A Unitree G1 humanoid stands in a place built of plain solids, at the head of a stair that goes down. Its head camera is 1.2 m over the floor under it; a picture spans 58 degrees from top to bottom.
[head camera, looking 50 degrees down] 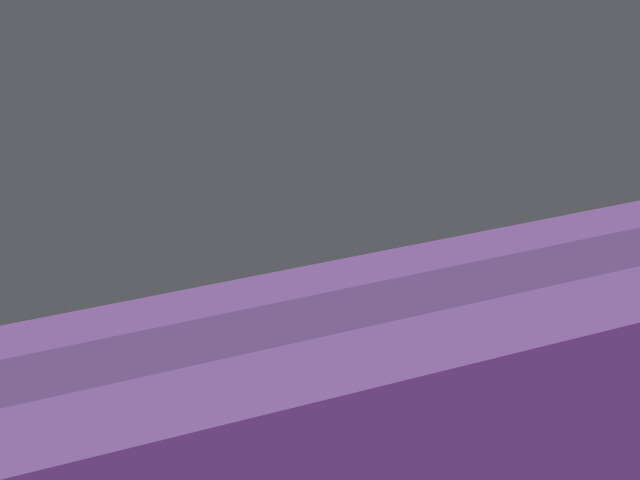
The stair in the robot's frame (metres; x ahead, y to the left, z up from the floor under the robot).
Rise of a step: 0.15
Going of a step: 0.27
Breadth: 4.50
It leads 14 degrees to the left of straight ahead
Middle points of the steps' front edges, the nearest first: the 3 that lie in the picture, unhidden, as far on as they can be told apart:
0.92 -0.90 -0.15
1.18 -0.84 -0.30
1.44 -0.78 -0.46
